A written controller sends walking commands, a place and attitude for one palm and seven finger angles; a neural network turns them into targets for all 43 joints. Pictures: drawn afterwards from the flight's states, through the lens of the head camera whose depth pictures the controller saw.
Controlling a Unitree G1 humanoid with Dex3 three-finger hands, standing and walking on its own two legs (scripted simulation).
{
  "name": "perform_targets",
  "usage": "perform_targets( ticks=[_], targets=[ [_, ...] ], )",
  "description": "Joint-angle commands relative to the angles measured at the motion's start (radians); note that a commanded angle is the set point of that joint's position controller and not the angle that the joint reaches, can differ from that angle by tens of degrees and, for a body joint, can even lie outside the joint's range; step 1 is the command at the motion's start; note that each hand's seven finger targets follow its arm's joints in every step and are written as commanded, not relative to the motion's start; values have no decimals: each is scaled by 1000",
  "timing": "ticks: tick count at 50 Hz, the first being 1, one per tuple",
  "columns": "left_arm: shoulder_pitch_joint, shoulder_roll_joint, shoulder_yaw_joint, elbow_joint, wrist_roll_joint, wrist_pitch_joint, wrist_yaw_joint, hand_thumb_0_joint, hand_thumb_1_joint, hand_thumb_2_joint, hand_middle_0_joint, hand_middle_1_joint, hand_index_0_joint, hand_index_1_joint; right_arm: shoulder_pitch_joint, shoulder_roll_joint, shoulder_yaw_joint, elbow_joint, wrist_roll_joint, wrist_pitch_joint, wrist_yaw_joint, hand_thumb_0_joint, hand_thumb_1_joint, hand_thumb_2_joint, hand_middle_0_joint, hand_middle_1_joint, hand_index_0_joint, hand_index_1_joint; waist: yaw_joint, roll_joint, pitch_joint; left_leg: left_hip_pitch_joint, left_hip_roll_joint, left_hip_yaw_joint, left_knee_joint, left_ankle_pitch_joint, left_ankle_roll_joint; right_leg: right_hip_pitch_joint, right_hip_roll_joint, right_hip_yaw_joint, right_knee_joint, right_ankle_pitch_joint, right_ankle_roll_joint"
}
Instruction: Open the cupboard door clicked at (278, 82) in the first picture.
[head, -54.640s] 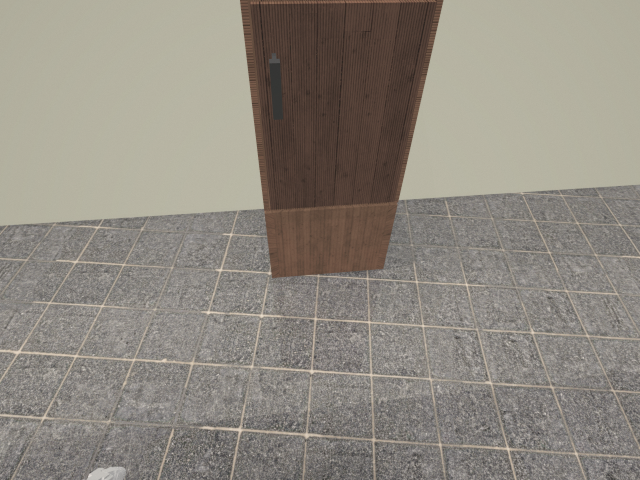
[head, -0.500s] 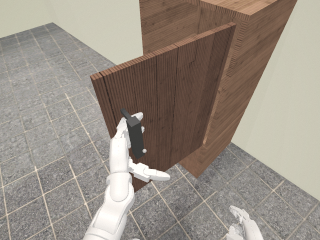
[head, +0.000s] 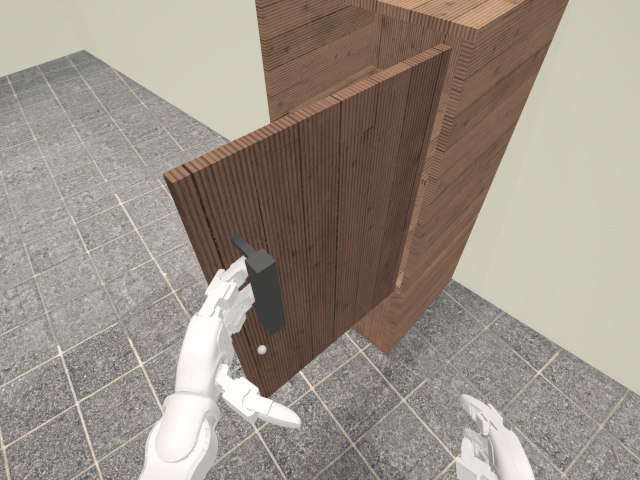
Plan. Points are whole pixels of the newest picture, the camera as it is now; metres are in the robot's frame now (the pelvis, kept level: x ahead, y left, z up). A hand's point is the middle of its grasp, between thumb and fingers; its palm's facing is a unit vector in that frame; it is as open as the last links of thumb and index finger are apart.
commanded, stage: slide the hand sideways off the handle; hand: left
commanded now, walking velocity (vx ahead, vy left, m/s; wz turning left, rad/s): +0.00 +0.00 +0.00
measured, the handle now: (257, 284) +0.33 +0.10 +0.08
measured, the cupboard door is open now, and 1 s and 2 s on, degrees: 84 83 83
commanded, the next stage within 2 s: draw the hand back to the body in 0.60 s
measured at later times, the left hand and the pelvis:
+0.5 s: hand (201, 383) +0.21 +0.14 +0.07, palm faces +0.02 -1.00 -0.05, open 16.1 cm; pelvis +0.02 -0.02 -0.01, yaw +1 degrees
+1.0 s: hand (154, 386) +0.20 +0.18 +0.10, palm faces +0.00 -1.00 -0.06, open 16.3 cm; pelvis +0.01 +0.01 -0.01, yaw +1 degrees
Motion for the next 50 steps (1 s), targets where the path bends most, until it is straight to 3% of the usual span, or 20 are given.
perform_targets(
  ticks=[1,13,16,18,20,22,26,27,29,30,33,35,38,41,43,44,49,50],
  targets=[
    [-77,46,86,-279,-21,-76,-7,0,-500,300,-150,-300,-150,-300,-88,-100,-41,-168,8,-66,-17,0,-900,-900,200,300,200,300,9,-52,-166,56,-34,-17,-117,154,14,77,20,9,-132,213,-7],
    [161,128,202,-350,-95,-109,-115,0,-500,300,-150,-300,-150,-300,-60,-110,-49,-178,17,-100,-33,0,-900,-900,200,300,200,300,16,-62,-186,1,-46,-12,-57,214,14,120,7,47,-113,352,12],
    [168,150,238,-341,-121,-119,-146,0,-500,300,-150,-300,-150,-300,-62,-112,-48,-175,20,-104,-40,0,-900,-900,200,300,200,300,7,-83,-156,-29,-48,-16,-44,187,11,107,-1,63,-120,340,22],
    [167,187,287,-334,-139,-126,-163,0,-500,300,-150,-300,-150,-300,-61,-116,-51,-170,21,-106,-46,0,-900,-900,200,300,200,300,11,-91,-157,-47,-49,-19,-33,180,10,116,-4,80,-126,325,23],
    [214,186,307,-339,-160,-135,-187,0,-500,300,-150,-300,-150,-300,-65,-114,-53,-173,25,-112,-49,0,-900,-900,200,300,200,300,19,-61,-174,-41,-50,-17,-26,183,7,118,-9,85,-121,345,26],
    [222,198,329,-337,-178,-143,-208,0,-500,300,-150,-300,-150,-300,-63,-118,-56,-169,28,-115,-52,0,-900,-900,200,300,200,300,18,-72,-184,-43,-50,-21,-22,197,7,124,-9,84,-114,373,28],
    [245,191,304,-356,-199,-156,-260,0,-500,300,-150,-300,-150,-300,-60,-125,-60,-173,34,-128,-54,0,-900,-900,200,300,200,300,4,-57,-169,-41,-49,-27,-17,201,10,94,-4,69,-103,369,29],
    [250,189,293,-372,-201,-161,-271,0,-500,300,-150,-300,-150,-300,-58,-128,-60,-176,34,-133,-55,0,-900,-900,200,300,200,300,4,-28,-180,-33,-49,-30,-17,206,11,81,1,59,-95,358,24],
    [224,176,258,-378,-202,-164,-287,0,-500,300,-150,-300,-150,-300,-58,-132,-60,-182,35,-144,-57,0,-900,-900,200,300,200,300,-10,-35,-146,-34,-47,-34,-14,193,14,41,8,47,-94,308,20],
    [199,169,244,-386,-206,-165,-290,0,-500,300,-150,-300,-150,-300,-53,-135,-60,-183,36,-151,-58,0,-900,-900,200,300,200,300,-19,-42,-146,-34,-46,-36,-10,171,15,19,10,44,-96,264,20],
    [185,208,281,-368,-199,-159,-277,0,-500,300,-150,-300,-150,-300,-58,-141,-61,-178,35,-159,-64,0,-900,-900,200,300,200,300,-5,-45,-135,-52,-44,-41,-9,134,14,0,17,42,-98,157,7],
    [181,184,261,-373,-188,-149,-258,0,-500,300,-150,-300,-150,-300,-61,-133,-57,-187,37,-165,-62,0,-900,-900,200,300,200,300,3,-16,-141,-39,-43,-45,-24,120,12,-11,18,22,-85,130,2],
    [205,237,315,-431,-177,-124,-221,0,-500,300,-150,-300,-150,-300,-63,-130,-56,-191,39,-165,-64,0,-900,-900,200,300,200,300,28,2,-201,-8,-40,-46,-46,145,14,35,25,9,-80,153,-3],
    [216,216,304,-459,-178,-91,-208,0,-500,300,-150,-300,-150,-300,-67,-119,-45,-195,44,-167,-63,0,-900,-900,200,300,200,300,27,25,-175,15,-35,-49,-73,159,11,40,29,-12,-82,179,-3],
    [228,230,322,-444,-180,-64,-208,0,-500,300,-150,-300,-150,-300,-74,-123,-43,-189,45,-165,-65,0,-900,-900,200,300,200,300,27,-1,-155,12,-30,-54,-86,157,11,51,33,-16,-94,175,-3],
    [239,210,305,-454,-184,-53,-213,0,-500,300,-150,-300,-150,-300,-79,-121,-40,-194,47,-167,-64,0,-900,-900,200,300,200,300,26,5,-136,15,-31,-52,-92,157,11,47,31,-17,-101,180,0],
    [245,249,364,-474,-210,-5,-237,0,-500,300,-150,-300,-150,-300,-86,-126,-34,-183,49,-173,-68,0,-900,-900,200,300,200,300,31,-4,-114,33,-29,-56,-118,156,10,72,34,-24,-129,176,1],
    [245,248,367,-491,-216,0,-243,0,-500,300,-150,-300,-150,-300,-89,-127,-32,-185,49,-176,-70,0,-900,-900,200,300,200,300,34,17,-117,40,-29,-55,-125,150,9,76,34,-26,-132,168,1]
  ],
)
